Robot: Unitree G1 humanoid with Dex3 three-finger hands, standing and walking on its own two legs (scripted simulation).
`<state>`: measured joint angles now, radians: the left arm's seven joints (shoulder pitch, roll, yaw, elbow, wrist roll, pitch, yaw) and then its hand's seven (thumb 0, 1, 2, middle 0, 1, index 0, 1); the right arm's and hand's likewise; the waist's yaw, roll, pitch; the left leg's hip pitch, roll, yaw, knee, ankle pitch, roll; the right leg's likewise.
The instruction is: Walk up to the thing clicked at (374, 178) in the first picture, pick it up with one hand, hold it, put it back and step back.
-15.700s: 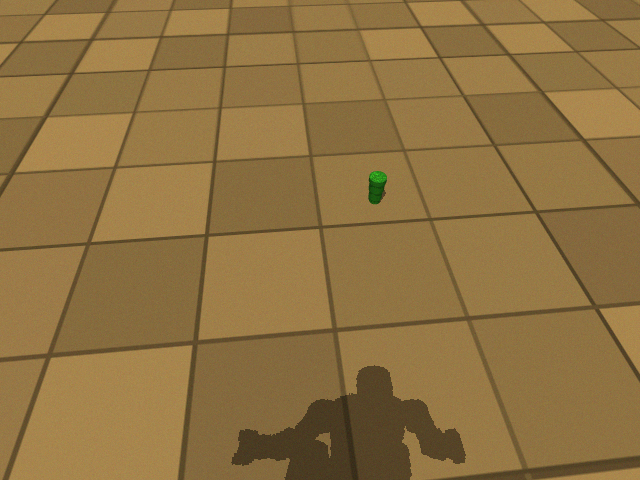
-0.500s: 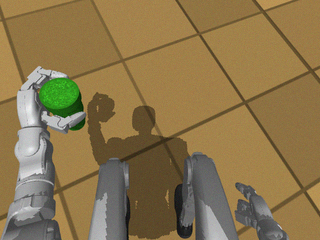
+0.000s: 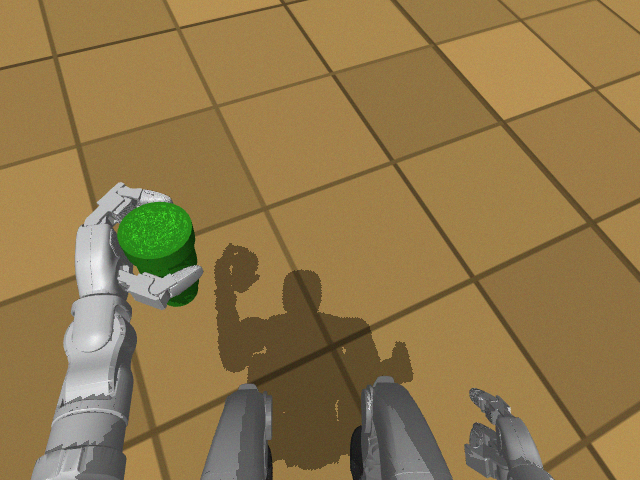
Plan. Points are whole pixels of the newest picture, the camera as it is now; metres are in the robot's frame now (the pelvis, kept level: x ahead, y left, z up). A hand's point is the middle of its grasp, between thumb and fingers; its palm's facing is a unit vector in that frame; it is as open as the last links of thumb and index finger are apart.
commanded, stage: lift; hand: left
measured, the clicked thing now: (168, 263) +0.36 +0.19 +0.00
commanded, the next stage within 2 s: hold in 1.04 s
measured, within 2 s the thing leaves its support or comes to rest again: neither
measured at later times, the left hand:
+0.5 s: hand (153, 222) +0.36 +0.17 +0.11, palm faces +0.13 -0.99 -0.02, open 10.7 cm
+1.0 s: hand (154, 199) +0.37 +0.17 +0.14, palm faces +0.13 -0.99 +0.00, open 10.6 cm
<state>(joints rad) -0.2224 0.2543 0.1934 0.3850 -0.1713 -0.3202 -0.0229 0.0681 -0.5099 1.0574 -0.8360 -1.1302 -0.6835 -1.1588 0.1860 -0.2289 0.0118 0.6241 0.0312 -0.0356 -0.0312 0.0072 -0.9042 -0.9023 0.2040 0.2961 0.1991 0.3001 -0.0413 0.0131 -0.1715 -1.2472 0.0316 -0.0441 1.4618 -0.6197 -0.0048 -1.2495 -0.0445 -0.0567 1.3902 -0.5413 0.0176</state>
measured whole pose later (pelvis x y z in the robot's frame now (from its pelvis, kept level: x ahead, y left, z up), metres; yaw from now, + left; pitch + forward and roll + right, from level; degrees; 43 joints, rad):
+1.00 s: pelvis +0.04 -0.01 +0.10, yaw +1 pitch +10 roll -1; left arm -0.14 0.19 0.14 0.45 -0.17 -0.38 -0.04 0.07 -0.52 1.06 -0.85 -1.11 -0.70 -1.14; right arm 0.23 -0.22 0.01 0.64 0.00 -0.01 -0.02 0.01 -0.91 -0.90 0.20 0.30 0.20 0.30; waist -0.03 0.00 -0.07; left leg -0.67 0.04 -0.02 0.97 -0.48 -0.02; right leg -0.69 -0.03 -0.05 0.93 -0.42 0.01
